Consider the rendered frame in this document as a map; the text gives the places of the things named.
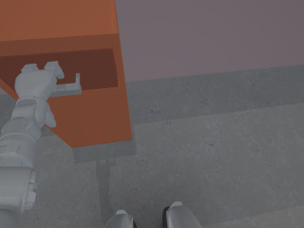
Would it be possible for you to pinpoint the robot right thigh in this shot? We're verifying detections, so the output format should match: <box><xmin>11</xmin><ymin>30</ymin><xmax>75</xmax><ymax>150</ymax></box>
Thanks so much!
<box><xmin>166</xmin><ymin>205</ymin><xmax>202</xmax><ymax>228</ymax></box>

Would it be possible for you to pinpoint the drawer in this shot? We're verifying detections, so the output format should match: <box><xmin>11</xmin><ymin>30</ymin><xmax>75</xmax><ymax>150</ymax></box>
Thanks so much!
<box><xmin>0</xmin><ymin>47</ymin><xmax>119</xmax><ymax>92</ymax></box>

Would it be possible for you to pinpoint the robot thigh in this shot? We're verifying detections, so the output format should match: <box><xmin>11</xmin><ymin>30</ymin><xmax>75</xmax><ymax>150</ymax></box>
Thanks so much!
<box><xmin>104</xmin><ymin>214</ymin><xmax>134</xmax><ymax>228</ymax></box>
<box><xmin>166</xmin><ymin>205</ymin><xmax>202</xmax><ymax>228</ymax></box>

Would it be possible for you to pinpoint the robot left thigh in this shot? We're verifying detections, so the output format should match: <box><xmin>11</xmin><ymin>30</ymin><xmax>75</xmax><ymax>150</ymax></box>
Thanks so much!
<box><xmin>104</xmin><ymin>214</ymin><xmax>134</xmax><ymax>228</ymax></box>

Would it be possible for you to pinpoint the left robot hand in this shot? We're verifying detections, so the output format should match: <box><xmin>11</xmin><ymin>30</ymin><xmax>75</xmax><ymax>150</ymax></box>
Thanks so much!
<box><xmin>14</xmin><ymin>61</ymin><xmax>65</xmax><ymax>128</ymax></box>

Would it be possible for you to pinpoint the handle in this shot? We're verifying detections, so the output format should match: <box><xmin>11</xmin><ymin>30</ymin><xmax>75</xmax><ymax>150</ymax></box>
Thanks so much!
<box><xmin>49</xmin><ymin>73</ymin><xmax>82</xmax><ymax>98</ymax></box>

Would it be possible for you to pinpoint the cabinet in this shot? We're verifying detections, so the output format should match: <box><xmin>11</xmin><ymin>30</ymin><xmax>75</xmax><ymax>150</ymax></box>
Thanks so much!
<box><xmin>0</xmin><ymin>0</ymin><xmax>133</xmax><ymax>148</ymax></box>

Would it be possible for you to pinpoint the left robot forearm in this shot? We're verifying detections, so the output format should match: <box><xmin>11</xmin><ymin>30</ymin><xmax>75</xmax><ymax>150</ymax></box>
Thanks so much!
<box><xmin>0</xmin><ymin>95</ymin><xmax>48</xmax><ymax>169</ymax></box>

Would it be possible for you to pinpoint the robot left upper arm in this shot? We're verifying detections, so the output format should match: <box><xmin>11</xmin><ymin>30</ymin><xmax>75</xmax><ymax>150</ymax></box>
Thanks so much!
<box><xmin>0</xmin><ymin>166</ymin><xmax>38</xmax><ymax>228</ymax></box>

